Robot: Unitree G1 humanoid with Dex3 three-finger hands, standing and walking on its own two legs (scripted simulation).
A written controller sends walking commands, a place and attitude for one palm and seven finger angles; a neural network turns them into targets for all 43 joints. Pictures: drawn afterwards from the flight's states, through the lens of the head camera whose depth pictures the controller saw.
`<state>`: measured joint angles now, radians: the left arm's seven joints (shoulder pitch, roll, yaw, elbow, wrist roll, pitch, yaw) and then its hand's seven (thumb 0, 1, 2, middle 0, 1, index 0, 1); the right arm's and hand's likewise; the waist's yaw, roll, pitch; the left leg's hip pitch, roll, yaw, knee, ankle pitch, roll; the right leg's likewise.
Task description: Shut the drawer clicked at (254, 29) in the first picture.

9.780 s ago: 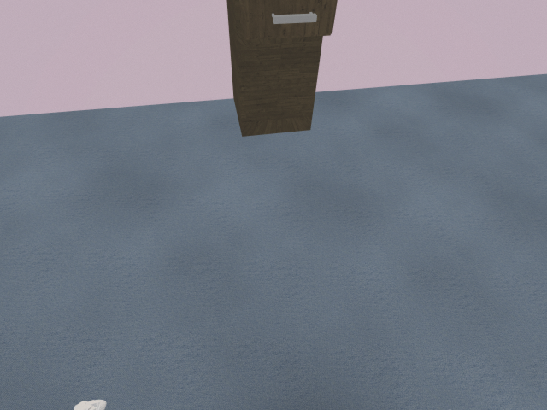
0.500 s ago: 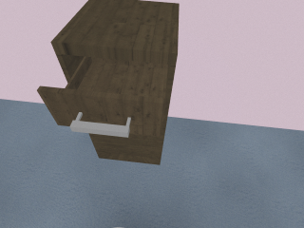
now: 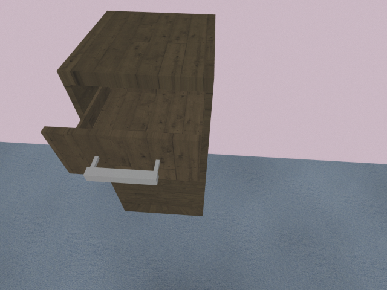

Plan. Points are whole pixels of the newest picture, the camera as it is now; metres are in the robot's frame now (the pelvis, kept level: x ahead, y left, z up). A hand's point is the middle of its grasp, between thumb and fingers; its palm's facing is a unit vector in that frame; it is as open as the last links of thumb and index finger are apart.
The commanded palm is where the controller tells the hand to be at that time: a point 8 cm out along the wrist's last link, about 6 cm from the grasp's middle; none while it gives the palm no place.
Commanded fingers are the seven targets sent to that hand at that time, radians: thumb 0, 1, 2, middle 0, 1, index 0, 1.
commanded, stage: come to a stop and stand still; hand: left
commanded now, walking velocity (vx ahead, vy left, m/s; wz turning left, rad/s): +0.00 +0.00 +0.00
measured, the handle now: (124, 168) +0.40 +0.21 -0.02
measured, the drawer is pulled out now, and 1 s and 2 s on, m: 0.19 0.19 0.19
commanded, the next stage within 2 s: look again from close up in 1.00 s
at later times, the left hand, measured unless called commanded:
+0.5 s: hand out of the picture +0.04 +0.21 -0.17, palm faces -0.01 -0.98 -0.22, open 7.4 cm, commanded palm none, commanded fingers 0.00 0.90 0.90 -0.20 -0.30 -0.20 -0.30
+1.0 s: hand out of the picture -0.03 +0.22 -0.17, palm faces +0.00 -0.98 -0.20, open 7.4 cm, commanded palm none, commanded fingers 0.00 0.90 0.90 -0.20 -0.30 -0.20 -0.30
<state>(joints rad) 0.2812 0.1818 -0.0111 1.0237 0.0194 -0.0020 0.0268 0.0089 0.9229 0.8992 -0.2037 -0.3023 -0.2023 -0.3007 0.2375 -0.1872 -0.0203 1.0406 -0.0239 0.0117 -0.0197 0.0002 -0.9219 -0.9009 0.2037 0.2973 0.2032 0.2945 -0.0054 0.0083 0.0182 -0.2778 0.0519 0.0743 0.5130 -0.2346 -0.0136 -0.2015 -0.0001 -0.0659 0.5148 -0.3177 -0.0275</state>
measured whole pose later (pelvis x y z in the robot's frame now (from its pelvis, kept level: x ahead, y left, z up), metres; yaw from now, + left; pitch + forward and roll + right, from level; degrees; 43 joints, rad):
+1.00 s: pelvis -0.01 +0.05 +0.01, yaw -1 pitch -2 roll +0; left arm 0.32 0.15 -0.01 1.13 0.02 0.00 0.04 0.00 0.91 0.90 -0.20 -0.30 -0.20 -0.30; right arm 0.26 -0.15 0.00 1.14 -0.01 0.00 -0.02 0.00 -0.91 -0.90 0.20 0.30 0.20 0.29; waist 0.00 0.00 0.05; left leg -0.20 -0.02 0.13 0.42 -0.19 0.06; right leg -0.14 -0.07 -0.02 0.44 -0.26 0.05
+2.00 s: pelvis -0.03 +0.01 -0.05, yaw +1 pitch +8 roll +0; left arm 0.38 0.13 0.03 0.10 -0.17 -0.49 -0.21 0.02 0.93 0.90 -0.37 -0.49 -0.37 -0.49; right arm 0.18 -0.27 -0.07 0.59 0.02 -0.27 0.00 0.02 -0.91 -0.90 0.20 0.30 0.20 0.29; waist -0.03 -0.02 -0.13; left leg -0.70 0.04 0.06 0.94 -0.38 0.01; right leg -0.63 -0.04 -0.06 0.97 -0.48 -0.01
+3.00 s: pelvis +0.00 +0.02 -0.04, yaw +2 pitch +6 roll -1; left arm 0.49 0.19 0.00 -0.29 -0.19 -0.20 -0.14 0.02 0.90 0.90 -1.34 -1.54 -1.34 -1.54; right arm 0.22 -0.21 0.04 0.48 0.03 -0.18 -0.03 0.01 -0.90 -0.90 0.20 0.30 0.20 0.29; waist 0.01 0.04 -0.10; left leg -0.59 0.03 0.03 0.89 -0.41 0.02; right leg -0.48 -0.03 -0.09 0.86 -0.49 0.00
